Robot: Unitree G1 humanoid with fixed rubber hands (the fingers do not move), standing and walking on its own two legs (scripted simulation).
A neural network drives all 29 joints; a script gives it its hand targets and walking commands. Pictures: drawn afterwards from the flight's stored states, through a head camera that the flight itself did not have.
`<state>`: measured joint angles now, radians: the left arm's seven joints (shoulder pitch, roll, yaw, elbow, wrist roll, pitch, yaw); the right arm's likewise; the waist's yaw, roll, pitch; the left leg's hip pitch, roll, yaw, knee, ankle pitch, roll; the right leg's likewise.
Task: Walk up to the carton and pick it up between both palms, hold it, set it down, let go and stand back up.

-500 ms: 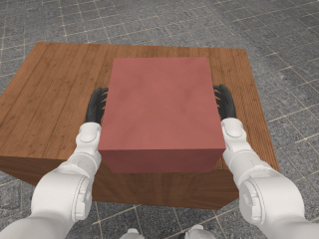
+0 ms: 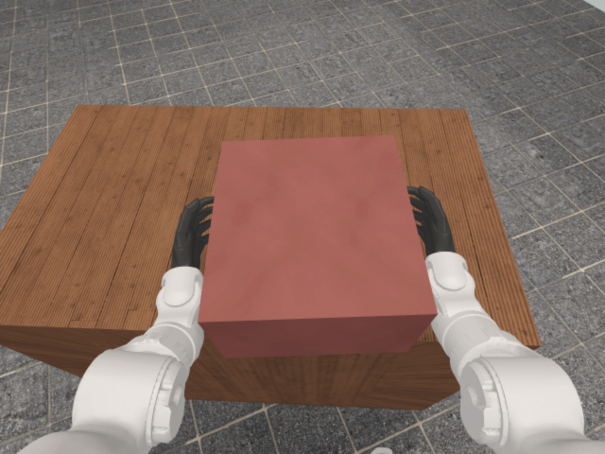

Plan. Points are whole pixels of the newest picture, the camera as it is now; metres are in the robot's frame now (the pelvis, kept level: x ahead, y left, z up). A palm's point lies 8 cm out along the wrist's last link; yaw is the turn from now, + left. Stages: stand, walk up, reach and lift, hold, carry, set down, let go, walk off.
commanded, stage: reach and lift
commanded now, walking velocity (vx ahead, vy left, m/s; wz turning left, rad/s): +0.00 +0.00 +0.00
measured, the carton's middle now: (311, 243) +0.41 -0.01 +0.00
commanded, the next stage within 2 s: none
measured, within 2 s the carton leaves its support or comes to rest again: leaves its support in 1.28 s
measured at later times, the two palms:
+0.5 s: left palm (188, 255) +0.39 +0.17 +0.01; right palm (435, 244) +0.39 -0.18 +0.01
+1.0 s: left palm (187, 260) +0.38 +0.17 +0.01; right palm (436, 247) +0.38 -0.18 +0.02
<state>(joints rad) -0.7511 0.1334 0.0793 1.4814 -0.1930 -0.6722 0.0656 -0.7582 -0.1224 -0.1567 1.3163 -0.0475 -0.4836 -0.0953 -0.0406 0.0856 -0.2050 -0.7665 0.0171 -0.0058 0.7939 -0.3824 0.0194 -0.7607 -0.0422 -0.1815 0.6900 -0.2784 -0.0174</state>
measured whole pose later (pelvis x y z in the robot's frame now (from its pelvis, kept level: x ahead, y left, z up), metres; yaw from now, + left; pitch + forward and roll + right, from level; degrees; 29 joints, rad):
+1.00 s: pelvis -0.01 +0.00 +0.00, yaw -1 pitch +25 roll -3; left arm -0.76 0.13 0.00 1.45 -0.21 -0.66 0.12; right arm -0.78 -0.14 -0.12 1.36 -0.04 -0.54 -0.12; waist -0.01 0.07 -0.27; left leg -0.86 0.03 0.01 0.75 -0.32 0.02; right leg -0.84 -0.02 -0.17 0.60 -0.19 -0.02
